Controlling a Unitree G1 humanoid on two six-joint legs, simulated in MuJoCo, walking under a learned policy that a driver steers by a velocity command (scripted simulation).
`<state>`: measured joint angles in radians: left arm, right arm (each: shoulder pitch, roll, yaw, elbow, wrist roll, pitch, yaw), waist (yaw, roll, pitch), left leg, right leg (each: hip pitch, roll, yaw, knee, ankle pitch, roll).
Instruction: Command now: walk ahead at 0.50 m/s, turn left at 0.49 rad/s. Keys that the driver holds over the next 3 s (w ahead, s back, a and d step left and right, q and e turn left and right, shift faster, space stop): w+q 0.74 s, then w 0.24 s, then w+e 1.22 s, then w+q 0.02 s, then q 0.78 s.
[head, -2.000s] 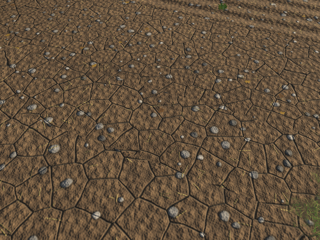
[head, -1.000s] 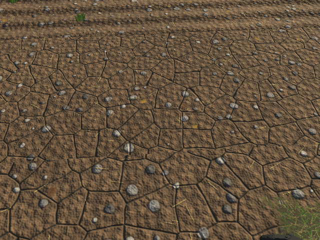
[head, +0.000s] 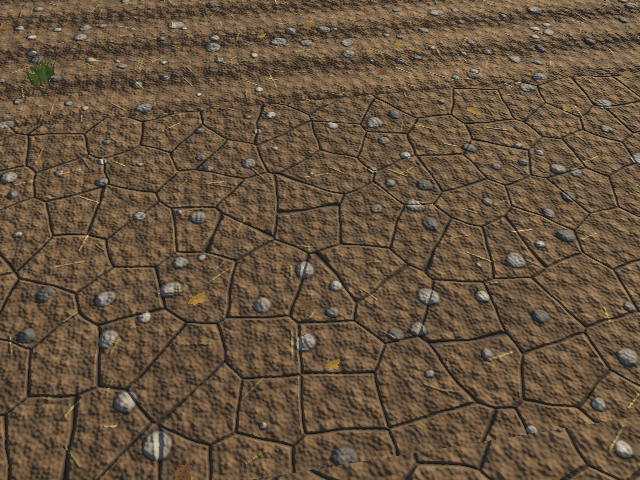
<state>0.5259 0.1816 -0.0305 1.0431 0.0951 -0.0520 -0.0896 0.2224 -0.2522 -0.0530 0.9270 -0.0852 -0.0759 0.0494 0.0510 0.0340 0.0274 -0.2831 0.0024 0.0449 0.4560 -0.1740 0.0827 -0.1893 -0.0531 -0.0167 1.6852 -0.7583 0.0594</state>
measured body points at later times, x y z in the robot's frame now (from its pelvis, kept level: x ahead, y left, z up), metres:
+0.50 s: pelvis +0.29 -0.02 +0.00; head +0.31 -0.01 +0.45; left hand +0.29 +0.25 -0.13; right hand +0.47 -0.22 -0.13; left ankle +0.25 +0.10 -0.67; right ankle +0.36 -0.11 -0.74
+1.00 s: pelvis +0.51 +0.13 -0.05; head +0.51 +0.14 +0.40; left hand +0.52 +0.43 -0.15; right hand +0.61 -0.09 -0.19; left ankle +0.38 +0.18 -0.74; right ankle +0.61 +0.04 -0.71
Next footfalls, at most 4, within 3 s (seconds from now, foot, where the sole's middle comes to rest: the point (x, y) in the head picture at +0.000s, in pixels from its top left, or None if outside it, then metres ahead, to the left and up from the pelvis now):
0.32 right None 0.40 -0.10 -0.78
0.80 left None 0.41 0.20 -0.78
1.20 right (268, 384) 0.81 0.19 -0.96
1.60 left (174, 342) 0.92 0.46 -0.96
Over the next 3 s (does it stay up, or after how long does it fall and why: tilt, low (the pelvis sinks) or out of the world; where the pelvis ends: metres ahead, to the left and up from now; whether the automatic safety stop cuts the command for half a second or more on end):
stays up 1.35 0.28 -0.19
